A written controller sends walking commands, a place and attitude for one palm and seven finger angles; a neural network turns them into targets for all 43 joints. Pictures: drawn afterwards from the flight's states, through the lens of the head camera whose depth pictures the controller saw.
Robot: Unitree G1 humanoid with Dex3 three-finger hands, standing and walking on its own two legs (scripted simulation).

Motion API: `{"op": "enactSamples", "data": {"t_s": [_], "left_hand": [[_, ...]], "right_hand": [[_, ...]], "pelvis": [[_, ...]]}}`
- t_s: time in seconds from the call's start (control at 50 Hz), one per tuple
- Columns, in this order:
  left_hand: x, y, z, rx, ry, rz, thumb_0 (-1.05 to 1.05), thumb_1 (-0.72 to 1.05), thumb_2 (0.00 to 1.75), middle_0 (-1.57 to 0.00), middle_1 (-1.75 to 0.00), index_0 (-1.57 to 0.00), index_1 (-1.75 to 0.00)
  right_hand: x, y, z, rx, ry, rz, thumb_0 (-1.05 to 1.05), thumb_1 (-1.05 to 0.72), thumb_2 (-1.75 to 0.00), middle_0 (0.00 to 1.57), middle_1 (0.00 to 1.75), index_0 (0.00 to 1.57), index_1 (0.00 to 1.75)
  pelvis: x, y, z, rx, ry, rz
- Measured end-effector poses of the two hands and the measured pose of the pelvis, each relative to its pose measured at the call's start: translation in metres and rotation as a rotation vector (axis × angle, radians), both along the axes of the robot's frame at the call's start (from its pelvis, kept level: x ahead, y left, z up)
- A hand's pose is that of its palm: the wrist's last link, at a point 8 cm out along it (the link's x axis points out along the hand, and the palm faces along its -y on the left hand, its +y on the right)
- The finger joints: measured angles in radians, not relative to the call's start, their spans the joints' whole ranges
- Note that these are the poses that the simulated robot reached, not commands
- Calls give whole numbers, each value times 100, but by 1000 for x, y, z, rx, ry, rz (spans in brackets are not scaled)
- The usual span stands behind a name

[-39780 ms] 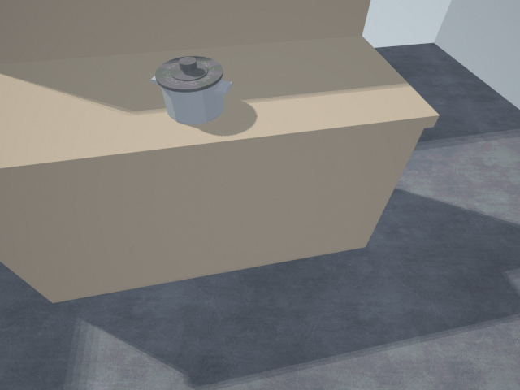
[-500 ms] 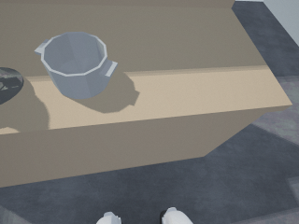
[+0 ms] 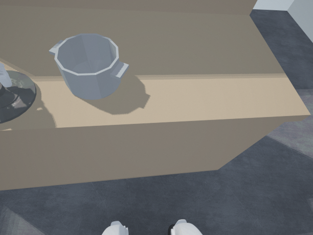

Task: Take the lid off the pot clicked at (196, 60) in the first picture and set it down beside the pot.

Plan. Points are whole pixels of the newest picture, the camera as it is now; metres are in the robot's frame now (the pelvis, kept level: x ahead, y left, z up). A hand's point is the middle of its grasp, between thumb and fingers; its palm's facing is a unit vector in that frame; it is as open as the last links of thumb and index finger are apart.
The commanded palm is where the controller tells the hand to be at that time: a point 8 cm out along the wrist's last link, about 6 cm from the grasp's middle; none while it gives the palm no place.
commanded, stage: open the fingers wide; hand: left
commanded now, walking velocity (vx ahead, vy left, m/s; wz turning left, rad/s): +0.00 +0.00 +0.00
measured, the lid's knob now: out of the picture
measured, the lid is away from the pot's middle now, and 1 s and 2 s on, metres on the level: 0.24 0.24 0.24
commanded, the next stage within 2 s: raise the empty hand in 0.60 s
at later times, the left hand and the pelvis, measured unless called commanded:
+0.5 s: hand out of the picture +0.45 +0.39 +0.08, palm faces -0.47 -0.15 -0.87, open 10.8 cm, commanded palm +0.50 +0.38 +0.14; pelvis +0.00 +0.00 -0.01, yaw -1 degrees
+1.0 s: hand out of the picture +0.47 +0.39 +0.11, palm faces -0.41 -0.16 -0.90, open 11.0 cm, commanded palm +0.50 +0.38 +0.18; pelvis +0.01 +0.01 +0.00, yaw -1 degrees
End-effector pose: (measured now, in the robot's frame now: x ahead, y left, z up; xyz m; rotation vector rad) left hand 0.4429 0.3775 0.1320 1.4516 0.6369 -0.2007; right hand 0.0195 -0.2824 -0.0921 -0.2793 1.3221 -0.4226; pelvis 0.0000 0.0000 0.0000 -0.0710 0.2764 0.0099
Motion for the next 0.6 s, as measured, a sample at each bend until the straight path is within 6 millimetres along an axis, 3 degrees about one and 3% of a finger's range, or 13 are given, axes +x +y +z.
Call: {"op": "enactSamples", "data": {"t_s": [0.24,0.38,0.6], "left_hand": [[10,0,-1,4,-17,8,0,29,53,-58,-113,-29,-93],[17,7,12,6,-59,40,0,19,44,-42,-106,-28,-97],[22,13,4,16,-18,66,0,9,47,-32,-98,-30,-96]], "right_hand": [[-17,-1,-3,-6,41,-38,0,-90,-90,20,30,20,30],[-26,3,-6,9,78,-58,0,-90,-90,20,30,20,30],[-24,9,-10,23,94,-56,0,-90,-90,20,30,20,30]], "pelvis": [[1,-3,-3,-2,16,-8],[3,-3,-5,-3,29,-11],[3,3,-8,-4,51,-16]]}}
